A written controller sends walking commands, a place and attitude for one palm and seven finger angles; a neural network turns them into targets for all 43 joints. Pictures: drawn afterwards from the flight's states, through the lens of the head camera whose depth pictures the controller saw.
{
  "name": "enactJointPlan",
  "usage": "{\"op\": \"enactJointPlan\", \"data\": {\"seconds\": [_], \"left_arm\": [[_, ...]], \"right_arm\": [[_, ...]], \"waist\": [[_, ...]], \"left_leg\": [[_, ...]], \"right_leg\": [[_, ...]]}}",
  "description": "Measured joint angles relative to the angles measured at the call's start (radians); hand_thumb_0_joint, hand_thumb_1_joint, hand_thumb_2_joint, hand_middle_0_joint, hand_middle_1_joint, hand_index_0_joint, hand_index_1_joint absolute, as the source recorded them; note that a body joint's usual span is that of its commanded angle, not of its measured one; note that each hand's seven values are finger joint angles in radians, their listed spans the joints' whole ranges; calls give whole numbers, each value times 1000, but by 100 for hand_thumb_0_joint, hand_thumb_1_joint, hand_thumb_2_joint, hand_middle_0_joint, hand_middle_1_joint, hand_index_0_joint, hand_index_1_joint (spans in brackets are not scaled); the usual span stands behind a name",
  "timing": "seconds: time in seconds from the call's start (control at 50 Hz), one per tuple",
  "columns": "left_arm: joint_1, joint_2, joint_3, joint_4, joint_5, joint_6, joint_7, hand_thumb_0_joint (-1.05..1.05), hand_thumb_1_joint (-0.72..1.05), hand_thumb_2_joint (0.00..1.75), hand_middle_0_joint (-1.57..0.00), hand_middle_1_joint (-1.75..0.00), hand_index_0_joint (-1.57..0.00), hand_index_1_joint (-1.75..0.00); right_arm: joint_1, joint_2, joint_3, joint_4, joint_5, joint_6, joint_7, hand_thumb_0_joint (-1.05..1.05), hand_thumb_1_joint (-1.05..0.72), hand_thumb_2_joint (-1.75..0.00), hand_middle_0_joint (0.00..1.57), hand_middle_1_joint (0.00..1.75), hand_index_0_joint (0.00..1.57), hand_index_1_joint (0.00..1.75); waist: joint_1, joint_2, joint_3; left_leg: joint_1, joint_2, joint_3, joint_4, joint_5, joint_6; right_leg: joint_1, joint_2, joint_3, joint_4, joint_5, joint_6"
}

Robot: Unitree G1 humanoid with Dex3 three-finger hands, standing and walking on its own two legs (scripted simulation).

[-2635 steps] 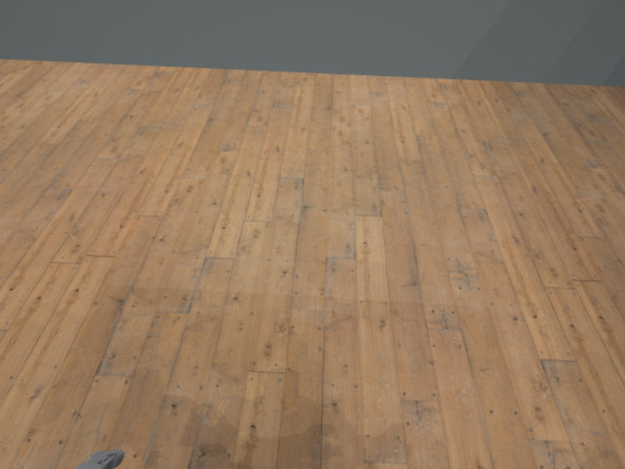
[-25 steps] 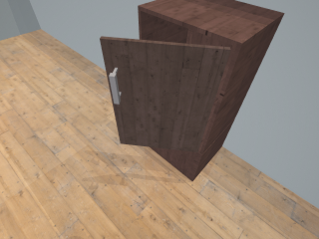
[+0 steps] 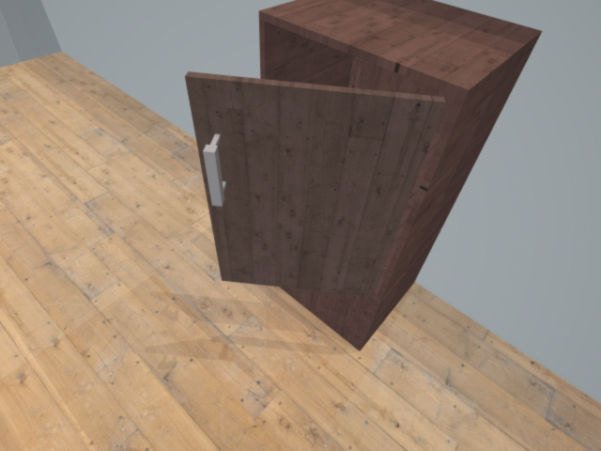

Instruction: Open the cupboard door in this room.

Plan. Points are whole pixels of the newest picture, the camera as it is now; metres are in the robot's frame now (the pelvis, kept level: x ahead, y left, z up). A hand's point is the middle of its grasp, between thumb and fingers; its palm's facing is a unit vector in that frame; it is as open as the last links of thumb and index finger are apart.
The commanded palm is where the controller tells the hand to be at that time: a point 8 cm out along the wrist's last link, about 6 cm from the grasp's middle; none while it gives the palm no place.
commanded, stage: come to a stop and stand still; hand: left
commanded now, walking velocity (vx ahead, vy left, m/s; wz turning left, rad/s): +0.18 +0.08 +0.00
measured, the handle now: (217, 170) +0.59 +0.21 +0.03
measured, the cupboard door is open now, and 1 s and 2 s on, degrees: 36 36 36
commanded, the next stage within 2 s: look again from close up in 1.00 s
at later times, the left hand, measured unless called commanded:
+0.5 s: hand out of the picture +0.11 +0.17 -0.17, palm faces +0.09 -0.98 -0.20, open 7.2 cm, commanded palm none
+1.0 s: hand out of the picture +0.02 +0.16 -0.16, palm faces +0.05 -0.97 -0.25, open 7.4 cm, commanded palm none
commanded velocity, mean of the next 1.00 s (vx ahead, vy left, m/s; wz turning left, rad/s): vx -0.04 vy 0.01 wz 0.00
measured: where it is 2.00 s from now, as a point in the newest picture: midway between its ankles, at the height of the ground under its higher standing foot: outside the picture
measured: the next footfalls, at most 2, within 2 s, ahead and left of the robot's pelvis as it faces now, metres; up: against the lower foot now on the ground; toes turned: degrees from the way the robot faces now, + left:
right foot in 0.20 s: +0.11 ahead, -0.12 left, +0.00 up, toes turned -2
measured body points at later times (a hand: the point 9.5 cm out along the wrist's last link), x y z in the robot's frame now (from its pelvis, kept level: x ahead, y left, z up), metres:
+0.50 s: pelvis +0.04 -0.01 +0.00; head +0.06 +0.00 +0.45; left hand +0.11 +0.22 -0.16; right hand +0.05 -0.22 -0.16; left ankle -0.02 +0.08 -0.73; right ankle +0.07 -0.12 -0.73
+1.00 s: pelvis +0.01 -0.02 +0.01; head +0.02 -0.05 +0.45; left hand +0.01 +0.21 -0.14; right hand +0.03 -0.25 -0.16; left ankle -0.02 +0.08 -0.73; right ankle +0.07 -0.12 -0.73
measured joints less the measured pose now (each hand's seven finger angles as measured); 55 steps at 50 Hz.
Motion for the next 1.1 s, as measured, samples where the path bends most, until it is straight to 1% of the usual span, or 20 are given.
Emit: {"op": "enactJointPlan", "data": {"seconds": [0.04, 0.08, 0.1, 0.14, 0.18, 0.2, 0.22, 0.26, 0.32, 0.38, 0.44, 0.48, 0.5, 0.54, 0.6, 0.68, 0.72, 0.8, 0.88, 1.1], "left_arm": [[-21, 1, 1, -3, 0, -2, -5, 0, 91, 90, -20, -30, -20, -30], [-56, 2, 2, -15, -2, -7, -10, 0, 91, 90, -20, -30, -20, -30], [-75, 2, 2, -23, -1, -9, -10, 1, 91, 90, -20, -30, -20, -30], [-106, 19, 6, -29, 4, -7, 0, 3, 94, 90, -20, -30, -20, -30], [-130, 36, 10, -45, -2, -22, 0, 3, 96, 90, -20, -30, -20, -30], [-137, 47, 10, -56, -5, -33, 2, 3, 96, 90, -20, -30, -20, -30], [-150, 48, 10, -56, -9, -43, 7, 3, 95, 90, -20, -30, -20, -30], [-174, 40, 1, -54, -16, -47, 12, 2, 95, 90, -20, -30, -20, -30], [-205, 31, -8, -61, -18, -44, 22, 1, 94, 90, -20, -30, -20, -30], [-229, 31, 2, -67, -23, -26, 34, 0, 94, 90, -20, -30, -20, -30], [-242, 32, 4, -79, -19, 0, 31, 0, 94, 90, -20, -30, -20, -30], [-244, 33, 4, -87, -15, 10, 28, 0, 94, 90, -20, -30, -20, -30], [-244, 31, 5, -88, -14, 12, 27, 0, 94, 90, -20, -30, -20, -30], [-237, 25, 4, -90, -11, 5, 26, 0, 94, 90, -20, -30, -20, -30], [-211, 28, -10, -87, -14, -11, 39, -1, 93, 90, -20, -30, -20, -30], [-171, 38, -30, -73, -16, -7, 33, 0, 93, 90, -20, -30, -20, -30], [-156, 41, -38, -65, -15, -4, 26, 0, 92, 90, -20, -30, -20, -30], [-132, 46, -47, -56, -16, -5, 14, 0, 92, 90, -20, -30, -20, -30], [-115, 46, -50, -46, -16, -9, 7, 0, 91, 90, -20, -30, -20, -30], [-126, 30, -52, -2, -22, -24, 6, 0, 91, 90, -20, -30, -20, -30]], "right_arm": [[9, 6, 3, -4, -2, -13, -4, 0, -91, -90, 19, 30, 20, 30], [22, 13, 8, 0, -4, -20, -5, 0, -91, -90, 19, 30, 20, 30], [29, 15, 10, 6, -5, -21, -5, 0, -91, -90, 19, 30, 20, 30], [41, 22, 15, 18, -4, -18, -7, 0, -91, -90, 19, 30, 20, 30], [55, 31, 19, 31, 2, -12, -11, 0, -91, -90, 20, 30, 20, 30], [66, 39, 22, 35, 7, -10, -13, 0, -91, -90, 20, 30, 20, 30], [65, 39, 22, 44, 12, -4, -13, 0, -91, -90, 20, 30, 20, 30], [50, 33, 15, 55, 18, 13, -16, 0, -91, -90, 20, 30, 20, 30], [8, 33, 2, 50, 24, 33, -19, 1, -91, -90, 20, 30, 20, 30], [-46, 38, -8, 34, 23, 35, -20, 1, -91, -90, 20, 30, 20, 30], [-88, 33, -14, 1, 14, 27, -24, 0, -91, -90, 19, 30, 20, 30], [-109, 23, -16, -13, 5, 28, -31, 1, -92, -90, 20, 30, 20, 30], [-117, 13, -18, -15, 4, 30, -31, 2, -93, -90, 20, 30, 20, 30], [-136, -8, -23, -19, 7, 33, -29, 2, -94, -90, 20, 30, 20, 30], [-157, -35, -26, -51, 17, 39, -19, 2, -93, -90, 20, 30, 20, 30], [-157, -64, -24, -114, 13, 34, -9, 1, -93, -90, 19, 30, 20, 30], [-154, -71, -17, -128, 12, 32, -6, 1, -92, -90, 19, 30, 20, 30], [-145, -75, -3, -132, 8, 31, 1, 1, -92, -90, 19, 30, 20, 30], [-125, -81, 6, -115, 6, 30, 7, 1, -93, -90, 19, 30, 20, 30], [-37, -64, 22, -8, 7, 28, 6, 1, -91, -90, 19, 30, 20, 30]], "waist": [[-16, 6, 14], [-27, 16, 27], [-30, 22, 33], [-34, 33, 42], [-34, 34, 52], [-32, 21, 53], [-28, 28, 58], [-37, 56, 60], [-48, 60, 56], [-32, 18, 57], [-17, 1, 58], [-14, -3, 60], [-10, 2, 61], [-5, 22, 65], [-11, 39, 54], [-17, 55, 33], [-15, 67, 26], [-7, 81, 14], [-6, 84, 10], [-19, 77, 25]], "left_leg": [[26, -1, 6, -38, 12, 4], [51, -2, 4, -77, 25, 5], [62, -2, 2, -94, 29, 3], [82, 0, 0, -109, 26, -3], [89, -4, -3, -85, 2, -13], [84, -16, -3, -55, -20, -18], [76, -14, -7, -19, -45, -23], [66, 1, -25, 21, -69, -34], [36, 17, -24, 47, -78, -51], [53, -2, -1, 4, -54, -24], [70, -13, 17, -36, -29, -20], [75, -21, 20, -41, -25, -17], [76, -20, 20, -37, -26, -17], [74, -6, 17, -25, -31, -21], [50, 8, 15, -2, -34, -31], [47, 0, 20, 3, -30, -28], [55, 1, 20, -9, -20, -27], [64, 4, 20, -47, 9, -30], [64, 7, 19, -79, 35, -34], [69, 15, 8, -119, 62, -49]], "right_leg": [[-52, 2, -17, 105, -37, -9], [-83, 1, -38, 125, -37, -9], [-90, 1, -48, 105, -26, -9], [-79, 5, -62, 19, 22, -6], [-36, 7, -63, -117, 136, -1], [-13, -2, -46, -171, 228, -3], [-9, -2, -45, -161, 233, 6], [-6, 5, -65, -129, 178, 10], [-8, 1, -92, -123, 147, 10], [-19, -15, -73, -118, 153, 15], [-25, -19, -47, -115, 163, 19], [-15, -20, -25, -108, 147, 19], [-9, -17, -20, -115, 140, 27], [2, -4, -25, -133, 160, 31], [-8, 8, -30, -142, 177, 23], [-18, 0, -24, -125, 174, 20], [-8, 2, -25, -140, 185, 22], [5, 9, -26, -183, 215, 15], [6, 14, -28, -218, 241, 8], [13, 24, -40, -255, 259, -6]]}}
